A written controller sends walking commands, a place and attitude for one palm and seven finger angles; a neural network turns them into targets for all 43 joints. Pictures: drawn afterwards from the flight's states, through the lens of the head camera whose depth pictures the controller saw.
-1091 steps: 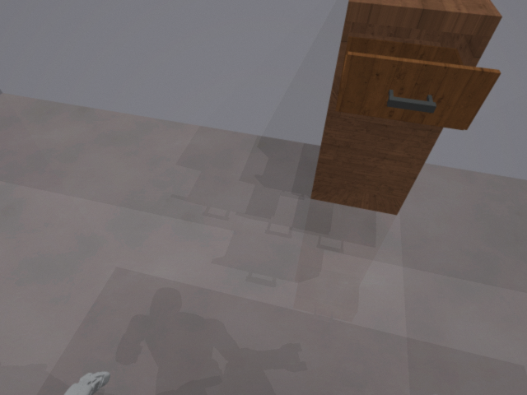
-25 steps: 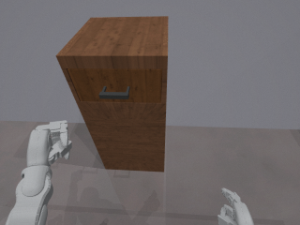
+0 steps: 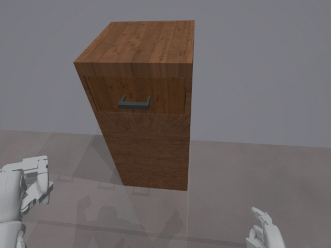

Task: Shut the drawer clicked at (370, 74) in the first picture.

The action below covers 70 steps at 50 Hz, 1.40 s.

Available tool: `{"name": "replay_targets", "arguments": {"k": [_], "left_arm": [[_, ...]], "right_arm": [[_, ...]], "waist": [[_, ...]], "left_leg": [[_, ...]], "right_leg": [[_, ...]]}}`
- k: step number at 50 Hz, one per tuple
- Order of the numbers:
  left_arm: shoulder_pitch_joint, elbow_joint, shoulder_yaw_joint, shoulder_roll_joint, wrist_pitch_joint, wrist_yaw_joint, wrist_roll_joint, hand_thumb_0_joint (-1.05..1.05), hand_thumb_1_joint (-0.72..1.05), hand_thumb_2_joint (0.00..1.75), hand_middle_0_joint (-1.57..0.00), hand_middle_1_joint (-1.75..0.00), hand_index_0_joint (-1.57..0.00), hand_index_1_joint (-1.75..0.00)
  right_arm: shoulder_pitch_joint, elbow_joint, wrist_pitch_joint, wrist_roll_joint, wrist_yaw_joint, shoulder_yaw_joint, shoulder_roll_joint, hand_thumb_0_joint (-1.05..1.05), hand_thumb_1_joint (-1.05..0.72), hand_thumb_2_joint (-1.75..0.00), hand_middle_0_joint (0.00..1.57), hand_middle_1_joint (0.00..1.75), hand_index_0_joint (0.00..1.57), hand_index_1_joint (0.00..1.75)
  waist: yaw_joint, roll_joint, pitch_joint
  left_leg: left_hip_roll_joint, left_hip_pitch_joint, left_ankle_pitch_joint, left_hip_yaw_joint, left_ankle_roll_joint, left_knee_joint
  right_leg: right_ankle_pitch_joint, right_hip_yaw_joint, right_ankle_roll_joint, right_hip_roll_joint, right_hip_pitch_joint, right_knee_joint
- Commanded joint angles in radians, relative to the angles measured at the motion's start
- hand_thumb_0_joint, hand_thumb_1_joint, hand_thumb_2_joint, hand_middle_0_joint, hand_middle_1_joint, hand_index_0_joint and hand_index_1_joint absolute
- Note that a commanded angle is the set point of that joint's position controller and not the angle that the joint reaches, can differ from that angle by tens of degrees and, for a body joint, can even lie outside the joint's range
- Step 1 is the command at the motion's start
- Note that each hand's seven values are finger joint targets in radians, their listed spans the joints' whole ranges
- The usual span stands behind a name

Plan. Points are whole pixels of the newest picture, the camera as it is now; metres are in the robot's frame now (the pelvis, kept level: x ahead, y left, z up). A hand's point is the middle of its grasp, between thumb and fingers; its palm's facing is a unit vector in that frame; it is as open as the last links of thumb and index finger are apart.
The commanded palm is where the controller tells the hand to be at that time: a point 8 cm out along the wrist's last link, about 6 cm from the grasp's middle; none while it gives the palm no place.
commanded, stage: step back with the hand held close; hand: left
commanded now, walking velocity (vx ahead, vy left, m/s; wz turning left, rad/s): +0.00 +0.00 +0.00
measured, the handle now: (135, 101) +0.63 +0.22 -0.01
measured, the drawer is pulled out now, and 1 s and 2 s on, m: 0.00 0.00 0.00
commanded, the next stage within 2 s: stop stepping back and stand still in 1.28 s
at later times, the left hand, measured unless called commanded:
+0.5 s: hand (47, 178) +0.19 +0.26 +0.15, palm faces +0.24 -0.82 -0.52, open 3.3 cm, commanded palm +0.13 +0.30 +0.17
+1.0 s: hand out of the picture +0.11 +0.29 +0.16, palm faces +0.37 -0.79 -0.49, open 3.3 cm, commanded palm +0.03 +0.33 +0.17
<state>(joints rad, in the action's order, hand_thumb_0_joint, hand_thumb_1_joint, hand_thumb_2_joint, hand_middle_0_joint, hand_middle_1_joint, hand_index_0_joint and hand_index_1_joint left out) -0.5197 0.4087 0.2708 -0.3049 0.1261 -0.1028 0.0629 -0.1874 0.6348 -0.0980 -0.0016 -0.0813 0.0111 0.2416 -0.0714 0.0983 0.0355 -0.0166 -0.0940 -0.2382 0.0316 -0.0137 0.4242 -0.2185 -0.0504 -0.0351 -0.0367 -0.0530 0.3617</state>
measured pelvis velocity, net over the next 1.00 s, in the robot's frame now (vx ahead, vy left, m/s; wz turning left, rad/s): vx -0.09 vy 0.05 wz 0.03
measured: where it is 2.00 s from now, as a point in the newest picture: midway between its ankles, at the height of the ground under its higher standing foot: outside the picture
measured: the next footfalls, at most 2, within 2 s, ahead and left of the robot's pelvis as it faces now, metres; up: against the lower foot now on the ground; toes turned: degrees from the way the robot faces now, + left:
right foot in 1.16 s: -0.28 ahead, -0.07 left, +0.00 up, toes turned -2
left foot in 1.54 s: -0.13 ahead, +0.13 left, +0.00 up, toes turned -2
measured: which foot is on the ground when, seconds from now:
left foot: down 0.00-1.00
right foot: down 0.00-0.90, up 0.92-1.00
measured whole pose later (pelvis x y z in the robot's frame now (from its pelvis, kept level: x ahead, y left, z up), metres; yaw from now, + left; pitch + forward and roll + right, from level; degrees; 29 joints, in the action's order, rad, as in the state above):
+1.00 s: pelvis -0.09 +0.05 -0.01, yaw +2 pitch +1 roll -4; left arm -0.58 0.57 0.38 -0.40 0.26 -0.14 -0.02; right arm -0.25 0.57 -0.06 0.01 -0.09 -0.02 0.21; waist 0.03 0.04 0.02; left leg 0.00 -0.42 -0.14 0.01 -0.09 0.54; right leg -0.29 0.01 0.02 -0.07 -0.35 0.79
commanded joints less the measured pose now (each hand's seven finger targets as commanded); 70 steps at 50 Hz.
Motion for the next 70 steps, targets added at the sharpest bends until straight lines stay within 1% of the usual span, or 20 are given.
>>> {"name": "replay_targets", "arguments": {"k": [1, 5, 6, 9, 19, 23, 29, 32, 40, 43, 46, 50, 53, 56, 59, 62, 65, 67, 69, 70], "left_arm": [[0.103, 0.238, 0.113, -0.195, 0.062, -0.023, 0.001, 0.00, 0.90, 0.90, -1.40, -1.60, -1.40, -1.60], [0.089, 0.277, 0.117, -0.197, 0.054, -0.026, -0.002, 0.00, 0.90, 0.90, -1.40, -1.60, -1.40, -1.60], [0.186, 0.349, 0.258, -0.324, 0.100, -0.030, -0.002, 0.00, 0.90, 0.90, -1.40, -1.60, -1.40, -1.60], [0.025, 0.212, 0.175, -0.206, 0.099, -0.011, -0.009, 0.00, 0.90, 0.90, -1.40, -1.60, -1.40, -1.60], [-0.125, 0.332, 0.235, -0.265, 0.116, -0.020, -0.005, 0.00, 0.90, 0.90, -1.40, -1.60, -1.40, -1.60], [-0.156, 0.370, 0.233, -0.257, 0.116, -0.028, -0.006, 0.00, 0.90, 0.90, -1.40, -1.60, -1.40, -1.60], [-0.125, 0.331, 0.223, -0.230, 0.120, -0.030, -0.019, 0.00, 0.90, 0.90, -1.40, -1.60, -1.40, -1.60], [-0.098, 0.311, 0.208, -0.217, 0.131, -0.033, -0.025, 0.00, 0.90, 0.90, -1.40, -1.60, -1.40, -1.60], [-0.069, 0.370, 0.198, -0.234, 0.172, -0.061, -0.029, 0.00, 0.90, 0.90, -1.40, -1.60, -1.40, -1.60], [-0.069, 0.397, 0.205, -0.235, 0.187, -0.072, -0.038, 0.00, 0.90, 0.90, -1.40, -1.60, -1.40, -1.60], [-0.048, 0.407, 0.246, -0.244, 0.199, -0.071, -0.079, 0.00, 0.90, 0.90, -1.40, -1.60, -1.40, -1.60], [-0.095, 0.367, 0.253, -0.239, 0.204, -0.063, -0.063, 0.00, 0.90, 0.90, -1.40, -1.60, -1.40, -1.60], [-0.156, 0.360, 0.218, -0.218, 0.205, -0.050, -0.023, 0.00, 0.90, 0.90, -1.40, -1.60, -1.40, -1.60], [-0.107, 0.407, 0.204, -0.231, 0.233, -0.041, -0.010, 0.00, 0.90, 0.90, -1.40, -1.60, -1.40, -1.60], [-0.061, 0.451, 0.248, -0.302, 0.261, -0.031, -0.018, 0.00, 0.90, 0.90, -1.40, -1.60, -1.40, -1.60], [-0.081, 0.534, 0.290, -0.324, 0.251, -0.029, 0.003, 0.00, 0.90, 0.90, -1.40, -1.60, -1.40, -1.60], [-0.283, 0.495, 0.383, -0.358, 0.221, -0.016, 0.037, 0.00, 0.90, 0.90, -1.40, -1.60, -1.40, -1.60], [-0.295, 0.441, 0.400, -0.365, 0.215, -0.010, 0.043, 0.00, 0.90, 0.90, -1.40, -1.60, -1.40, -1.60], [-0.221, 0.372, 0.375, -0.347, 0.211, -0.020, 0.046, 0.00, 0.90, 0.90, -1.40, -1.60, -1.40, -1.60], [-0.219, 0.314, 0.339, -0.309, 0.193, -0.025, 0.035, 0.00, 0.90, 0.90, -1.40, -1.60, -1.40, -1.60]], "right_arm": [[0.127, -0.168, -0.070, 0.005, -0.012, -0.027, 0.086, 0.00, -0.90, -0.90, 0.20, 0.30, 0.20, 0.30], [0.127, -0.168, -0.080, 0.008, -0.007, -0.020, 0.084, 0.00, -0.90, -0.90, 0.20, 0.30, 0.20, 0.30], [0.117, -0.202, -0.050, 0.002, -0.001, -0.026, 0.110, 0.00, -0.90, -0.90, 0.20, 0.30, 0.20, 0.30], [0.114, -0.189, -0.002, 0.012, 0.009, -0.040, 0.098, 0.00, -0.90, -0.90, 0.20, 0.30, 0.20, 0.30], [0.118, -0.261, 0.065, -0.002, 0.008, -0.067, 0.099, 0.00, -0.90, -0.90, 0.20, 0.30, 0.20, 0.30], [0.101, -0.277, 0.065, -0.005, 0.004, -0.070, 0.098, 0.00, -0.90, -0.90, 0.20, 0.30, 0.20, 0.30], [0.095, -0.268, 0.042, 0.000, -0.004, -0.076, 0.107, 0.00, -0.90, -0.90, 0.20, 0.30, 0.20, 0.30], [0.081, -0.262, 0.032, -0.005, -0.004, -0.074, 0.108, 0.00, -0.90, -0.90, 0.20, 0.30, 0.20, 0.30], [0.061, -0.237, 0.012, 0.002, -0.004, -0.070, 0.097, 0.00, -0.90, -0.90, 0.20, 0.30, 0.20, 0.30], [0.069, -0.242, -0.002, 0.007, -0.012, -0.065, 0.111, 0.00, -0.90, -0.90, 0.20, 0.30, 0.20, 0.30], [0.091, -0.250, -0.022, 0.012, -0.023, -0.067, 0.117, 0.00, -0.90, -0.90, 0.20, 0.30, 0.20, 0.30], [0.079, -0.239, -0.047, 0.016, -0.011, -0.078, 0.094, 0.00, -0.90, -0.90, 0.20, 0.30, 0.20, 0.30], [0.059, -0.194, -0.062, 0.024, 0.006, -0.075, 0.089, 0.00, -0.90, -0.90, 0.20, 0.30, 0.20, 0.30], [0.038, -0.138, -0.063, 0.029, 0.020, -0.071, 0.089, 0.00, -0.90, -0.90, 0.20, 0.30, 0.20, 0.30], [0.058, -0.128, -0.049, 0.033, 0.026, -0.068, 0.086, 0.00, -0.90, -0.90, 0.20, 0.30, 0.20, 0.30], [0.069, -0.182, -0.046, 0.011, 0.035, -0.077, 0.080, 0.00, -0.90, -0.90, 0.20, 0.30, 0.20, 0.30], [0.122, -0.254, -0.032, -0.007, 0.044, -0.061, 0.071, 0.00, -0.90, -0.90, 0.20, 0.30, 0.20, 0.30], [0.159, -0.282, -0.004, -0.032, 0.033, -0.047, 0.061, 0.00, -0.90, -0.90, 0.20, 0.30, 0.20, 0.30], [0.184, -0.244, 0.002, -0.033, 0.024, -0.065, 0.067, 0.00, -0.90, -0.90, 0.20, 0.30, 0.20, 0.30], [0.156, -0.203, 0.008, -0.018, 0.021, -0.064, 0.050, 0.00, -0.90, -0.90, 0.20, 0.30, 0.20, 0.30]], "waist": [[0.005, -0.053, -0.071], [0.001, -0.007, -0.084], [0.050, -0.037, 0.008], [0.057, -0.097, -0.002], [0.042, -0.052, -0.275], [0.047, -0.004, -0.260], [0.056, -0.003, -0.148], [0.072, -0.081, -0.105], [0.091, -0.146, -0.085], [0.090, -0.019, -0.080], [0.063, 0.188, -0.103], [0.062, 0.026, -0.088], [0.068, 0.051, -0.114], [0.066, 0.053, -0.230], [0.058, -0.008, -0.386], [0.056, -0.007, -0.513], [0.019, -0.059, -0.474], [0.047, -0.217, -0.296], [0.039, -0.274, -0.083], [0.058, -0.222, -0.011]], "left_leg": [[0.002, 0.050, 0.104, -0.022, -0.031, -0.052], [0.000, 0.049, 0.182, -0.028, -0.021, -0.050], [-0.014, -0.028, 0.116, -0.043, -0.040, -0.027], [-0.016, -0.028, 0.174, -0.045, -0.034, -0.015], [-0.058, -0.033, 0.506, -0.053, -0.030, -0.016], [-0.084, -0.086, 0.522, -0.070, -0.031, -0.027], [-0.117, -0.330, 0.153, -0.099, -0.067, -0.094], [-0.094, -0.400, -0.062, -0.107, -0.068, -0.084], [-0.021, -0.211, -0.193, -0.097, -0.036, 0.101], [-0.086, -0.305, -0.269, -0.181, -0.060, -0.062], [-0.279, -0.709, -0.591, -0.369, -0.137, -0.364], [-0.254, -0.563, -0.345, -0.295, -0.146, -0.252], [-0.214, -0.311, -0.210, -0.247, -0.092, -0.257], [-0.175, 0.002, 0.325, -0.166, -0.028, -0.096], [-0.131, 0.235, 0.759, -0.048, -0.038, 0.058], [-0.160, 0.382, 0.917, -0.048, -0.083, 0.090], [-0.153, 0.181, 0.651, -0.051, -0.068, 0.077], [-0.036, 0.015, 0.117, 0.015, -0.010, 0.200], [0.046, -0.252, -0.148, -0.057, 0.023, 0.555], [0.023, -0.321, -0.162, -0.088, 0.023, 0.639]], "right_leg": [[0.031, 0.077, 0.012, 0.046, -0.072, -0.096], [0.138, 0.073, 0.006, 0.042, -0.038, -0.066], [0.186, 0.195, 0.005, 0.086, -0.161, -0.117], [0.261, 0.170, 0.007, 0.105, -0.167, -0.105], [0.479, 0.085, 0.038, 0.075, -0.022, 0.082], [0.412, 0.078, 0.046, 0.058, -0.036, 0.144], [0.253, 0.105, 0.048, 0.046, -0.009, 0.205], [0.228, 0.149, 0.039, 0.069, -0.031, 0.162], [-0.205, 0.231, -0.014, 0.158, -0.373, -0.071], [-0.169, 0.149, 0.025, 0.072, -0.288, 0.044], [-0.039, 0.069, 0.069, -0.048, 0.079, 0.534], [-0.178, 0.086, 0.053, -0.038, -0.048, 0.485], [-0.283, 0.039, 0.026, -0.034, -0.177, 0.248], [-0.078, 0.060, 0.015, 0.000, -0.235, -0.046], [0.335, 0.071, 0.068, 0.027, -0.258, 0.018], [0.190, 0.060, 0.108, -0.011, -0.298, 0.150], [0.197, 0.063, 0.101, 0.025, -0.221, 0.090], [0.228, 0.185, 0.052, 0.181, -0.345, -0.068], [0.148, 0.358, -0.048, 0.353, -0.480, -0.160], [0.177, 0.323, -0.083, 0.348, -0.487, -0.133]]}}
